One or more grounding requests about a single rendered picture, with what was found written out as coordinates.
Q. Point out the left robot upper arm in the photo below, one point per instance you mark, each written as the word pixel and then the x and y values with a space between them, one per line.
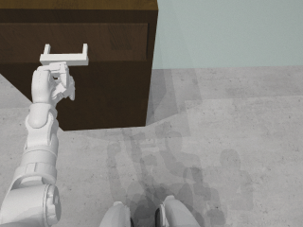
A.
pixel 33 206

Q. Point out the left robot forearm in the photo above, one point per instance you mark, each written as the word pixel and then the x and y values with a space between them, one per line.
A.
pixel 38 161

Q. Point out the handle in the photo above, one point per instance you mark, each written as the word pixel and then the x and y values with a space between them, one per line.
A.
pixel 76 59

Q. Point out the robot shin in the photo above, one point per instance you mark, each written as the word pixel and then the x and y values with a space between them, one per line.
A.
pixel 167 199
pixel 118 203

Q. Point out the left robot shin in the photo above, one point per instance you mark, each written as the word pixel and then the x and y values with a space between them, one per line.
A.
pixel 118 203

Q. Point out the right robot shin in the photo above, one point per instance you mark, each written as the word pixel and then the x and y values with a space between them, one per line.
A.
pixel 167 199

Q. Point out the robot left hand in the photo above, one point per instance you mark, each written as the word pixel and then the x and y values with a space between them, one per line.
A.
pixel 46 89

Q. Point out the cabinet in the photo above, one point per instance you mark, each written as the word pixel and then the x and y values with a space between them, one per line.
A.
pixel 108 94

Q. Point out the drawer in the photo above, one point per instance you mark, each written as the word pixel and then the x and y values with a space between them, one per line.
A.
pixel 25 42

